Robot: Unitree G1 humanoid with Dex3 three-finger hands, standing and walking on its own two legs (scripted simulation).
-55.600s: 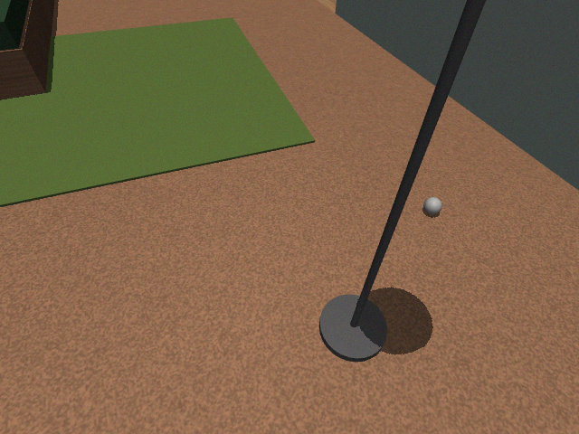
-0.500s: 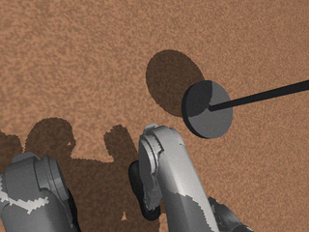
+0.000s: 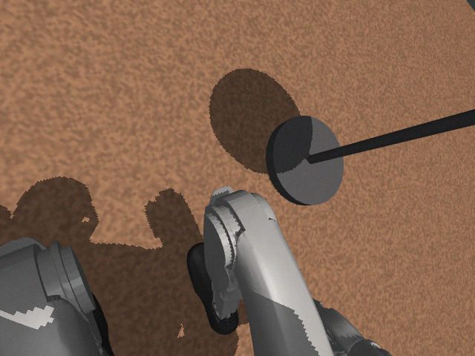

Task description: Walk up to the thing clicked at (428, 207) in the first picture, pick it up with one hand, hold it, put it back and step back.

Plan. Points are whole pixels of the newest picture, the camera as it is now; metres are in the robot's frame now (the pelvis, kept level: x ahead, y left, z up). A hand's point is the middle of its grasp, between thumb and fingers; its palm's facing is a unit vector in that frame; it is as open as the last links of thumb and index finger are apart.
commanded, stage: rest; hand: left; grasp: from above
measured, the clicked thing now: out of the picture +0.45 +0.34 -0.25
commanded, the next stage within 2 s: open in 0.18 s
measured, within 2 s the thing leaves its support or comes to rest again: rests again in 0.42 s
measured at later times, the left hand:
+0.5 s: hand out of the picture +0.43 +0.33 -0.24, palm faces -0.43 -0.15 -0.89, open 10.7 cm
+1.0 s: hand out of the picture +0.43 +0.34 -0.24, palm faces -0.44 -0.16 -0.88, open 13.9 cm
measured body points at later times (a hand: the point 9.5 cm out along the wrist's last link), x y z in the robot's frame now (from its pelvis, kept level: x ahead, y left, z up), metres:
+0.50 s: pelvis +0.00 +0.00 +0.00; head +0.26 +0.13 +0.33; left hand +0.45 +0.34 -0.19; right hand +0.07 -0.25 -0.07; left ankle +0.06 +0.13 -0.27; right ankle +0.10 -0.11 -0.27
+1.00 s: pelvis -0.01 +0.00 +0.00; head +0.27 +0.13 +0.34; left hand +0.45 +0.34 -0.19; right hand +0.06 -0.25 -0.06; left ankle +0.06 +0.13 -0.27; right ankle +0.10 -0.11 -0.27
